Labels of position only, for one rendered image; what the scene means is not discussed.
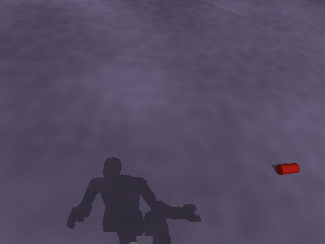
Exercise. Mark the can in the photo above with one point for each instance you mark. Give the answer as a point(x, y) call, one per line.
point(287, 168)

